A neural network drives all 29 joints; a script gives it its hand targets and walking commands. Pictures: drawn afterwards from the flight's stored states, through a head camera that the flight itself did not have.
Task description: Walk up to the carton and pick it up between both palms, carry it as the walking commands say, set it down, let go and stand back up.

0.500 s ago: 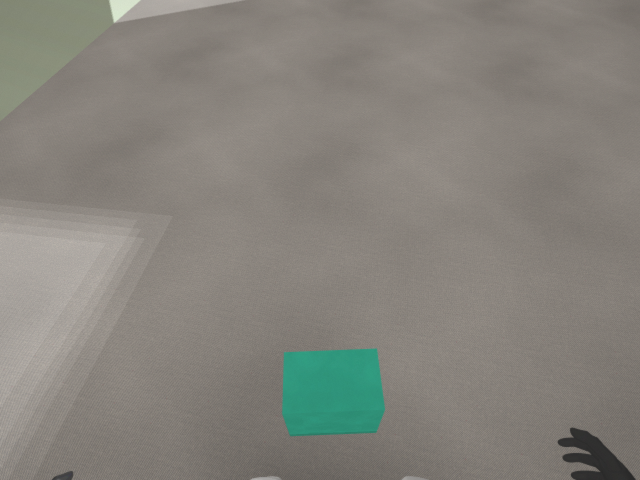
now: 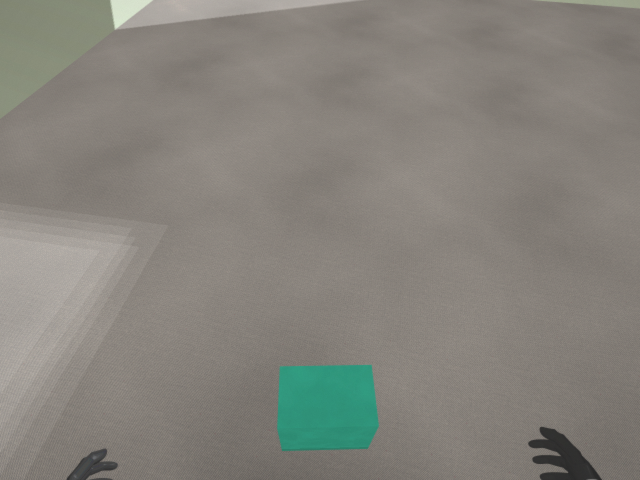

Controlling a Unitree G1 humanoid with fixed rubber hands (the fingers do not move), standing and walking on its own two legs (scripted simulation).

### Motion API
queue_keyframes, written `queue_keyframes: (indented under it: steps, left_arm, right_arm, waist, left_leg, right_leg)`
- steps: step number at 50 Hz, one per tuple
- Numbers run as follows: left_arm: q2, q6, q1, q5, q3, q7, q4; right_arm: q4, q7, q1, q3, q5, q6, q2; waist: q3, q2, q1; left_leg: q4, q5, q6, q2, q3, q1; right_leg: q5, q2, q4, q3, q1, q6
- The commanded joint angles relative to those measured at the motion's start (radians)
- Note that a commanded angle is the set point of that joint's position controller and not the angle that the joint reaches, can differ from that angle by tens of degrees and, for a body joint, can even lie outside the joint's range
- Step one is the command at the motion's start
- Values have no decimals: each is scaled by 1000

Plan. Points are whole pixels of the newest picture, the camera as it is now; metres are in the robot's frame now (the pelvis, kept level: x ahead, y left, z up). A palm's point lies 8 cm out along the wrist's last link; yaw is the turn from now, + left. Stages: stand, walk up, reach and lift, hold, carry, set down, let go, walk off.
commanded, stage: walk up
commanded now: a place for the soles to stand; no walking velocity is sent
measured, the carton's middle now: (325, 409) +0.41 -0.02 -0.65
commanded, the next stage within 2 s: reach and lift in 0.72 s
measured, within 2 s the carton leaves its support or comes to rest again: neither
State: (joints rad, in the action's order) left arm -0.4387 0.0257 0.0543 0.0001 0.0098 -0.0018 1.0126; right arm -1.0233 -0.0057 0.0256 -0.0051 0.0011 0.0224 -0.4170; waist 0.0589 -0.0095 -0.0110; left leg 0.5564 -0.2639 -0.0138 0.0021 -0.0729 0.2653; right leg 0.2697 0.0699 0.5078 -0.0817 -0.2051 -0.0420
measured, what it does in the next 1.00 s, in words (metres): stands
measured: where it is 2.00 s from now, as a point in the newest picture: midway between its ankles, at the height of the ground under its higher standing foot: outside the picture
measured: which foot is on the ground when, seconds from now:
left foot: down 0.00-1.00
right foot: down 0.00-1.00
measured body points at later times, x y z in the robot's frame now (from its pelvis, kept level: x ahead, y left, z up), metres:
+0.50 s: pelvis +0.01 -0.01 +0.01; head +0.04 +0.00 +0.46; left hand +0.12 +0.33 -0.11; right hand +0.14 -0.33 -0.10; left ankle +0.02 +0.13 -0.73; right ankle +0.00 -0.15 -0.73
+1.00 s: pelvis +0.00 -0.01 -0.01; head +0.11 -0.01 +0.42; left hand +0.18 +0.31 -0.10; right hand +0.20 -0.31 -0.11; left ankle +0.02 +0.13 -0.73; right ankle +0.00 -0.15 -0.73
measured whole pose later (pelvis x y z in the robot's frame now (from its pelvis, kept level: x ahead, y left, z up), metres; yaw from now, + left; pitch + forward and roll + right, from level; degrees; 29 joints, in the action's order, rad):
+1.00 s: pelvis +0.00 -0.01 -0.01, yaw -4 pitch +4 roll +0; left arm -0.34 -0.22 0.05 0.04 0.24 -0.06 0.52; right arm -0.57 -0.07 0.00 -0.16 -0.09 -0.22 -0.34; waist 0.18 -0.02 -0.07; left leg 0.66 -0.31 -0.04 0.03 -0.01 0.43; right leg 0.33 0.04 0.67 0.00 -0.43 -0.03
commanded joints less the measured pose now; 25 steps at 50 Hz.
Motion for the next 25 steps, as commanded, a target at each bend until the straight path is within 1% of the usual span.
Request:
queue_keyframes:
  steps: [1,11,25]
  left_arm:
    - [-169,3,-37,2,33,0,-16]
    - [-169,-3,-62,6,39,-2,9]
    - [-164,-11,-57,8,51,-1,5]
  right_arm:
    - [19,5,-42,-34,0,10,-191]
    - [-11,7,-25,-31,-3,5,-193]
    - [-6,10,-3,-32,-5,-1,-189]
  waist:
    - [-84,36,0]
    - [-93,21,6]
    - [-95,18,8]
  left_leg:
    - [-135,173,67,86,-101,-6]
    - [-160,224,63,80,-102,-26]
    - [-152,293,63,73,-104,-26]
  right_leg:
    - [-43,69,-113,76,61,72]
    - [-52,79,-152,62,111,69]
    - [-85,83,-153,45,147,72]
